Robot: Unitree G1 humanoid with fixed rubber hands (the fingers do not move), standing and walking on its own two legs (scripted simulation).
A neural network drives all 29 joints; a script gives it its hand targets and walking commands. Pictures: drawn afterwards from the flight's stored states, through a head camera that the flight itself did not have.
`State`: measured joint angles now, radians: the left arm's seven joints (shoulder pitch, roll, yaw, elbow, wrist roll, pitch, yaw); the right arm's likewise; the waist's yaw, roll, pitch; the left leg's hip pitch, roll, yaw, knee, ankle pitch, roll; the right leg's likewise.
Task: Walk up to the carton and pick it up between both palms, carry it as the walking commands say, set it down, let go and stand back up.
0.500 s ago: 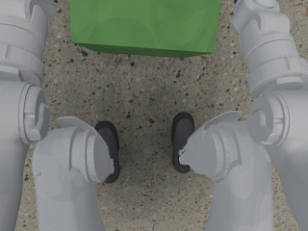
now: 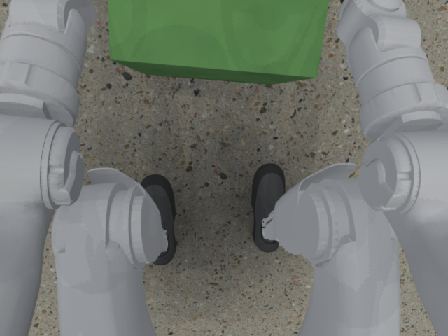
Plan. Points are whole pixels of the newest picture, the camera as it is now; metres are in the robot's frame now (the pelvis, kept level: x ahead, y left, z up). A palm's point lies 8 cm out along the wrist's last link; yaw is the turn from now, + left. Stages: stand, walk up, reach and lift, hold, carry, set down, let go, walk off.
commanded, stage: reach and lift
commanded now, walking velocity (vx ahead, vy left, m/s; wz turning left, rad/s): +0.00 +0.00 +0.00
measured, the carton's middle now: out of the picture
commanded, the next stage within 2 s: none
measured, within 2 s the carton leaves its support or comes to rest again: leaves its support in 0.58 s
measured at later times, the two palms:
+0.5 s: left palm out of the picture +0.57 +0.18 -0.17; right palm out of the picture +0.57 -0.16 -0.15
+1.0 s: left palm out of the picture +0.57 +0.18 -0.12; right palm out of the picture +0.58 -0.15 -0.10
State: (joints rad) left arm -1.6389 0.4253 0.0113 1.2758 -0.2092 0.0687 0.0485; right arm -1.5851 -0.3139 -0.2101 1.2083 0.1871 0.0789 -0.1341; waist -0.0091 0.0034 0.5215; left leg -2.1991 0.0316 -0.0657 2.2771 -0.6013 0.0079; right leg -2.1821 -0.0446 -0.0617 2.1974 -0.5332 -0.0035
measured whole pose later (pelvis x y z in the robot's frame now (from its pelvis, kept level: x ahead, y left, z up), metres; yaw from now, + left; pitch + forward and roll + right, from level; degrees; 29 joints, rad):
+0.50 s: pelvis +0.00 +0.00 +0.00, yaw +0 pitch +29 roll -4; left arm -1.59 0.43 0.01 1.15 -0.22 0.16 0.06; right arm -1.59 -0.32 -0.21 1.17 0.19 0.14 -0.14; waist -0.01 0.00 0.52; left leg -2.21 0.03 -0.07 2.29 -0.60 0.01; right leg -2.19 -0.04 -0.06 2.21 -0.53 0.00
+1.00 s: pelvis -0.01 +0.00 +0.02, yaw +1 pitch +29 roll -4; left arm -1.57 0.41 0.01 0.89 -0.19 0.33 0.19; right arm -1.55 -0.32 -0.21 0.89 0.19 0.29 -0.23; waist -0.01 0.00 0.53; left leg -2.17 0.02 -0.07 2.22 -0.57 0.01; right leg -2.14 -0.04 -0.06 2.14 -0.51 0.00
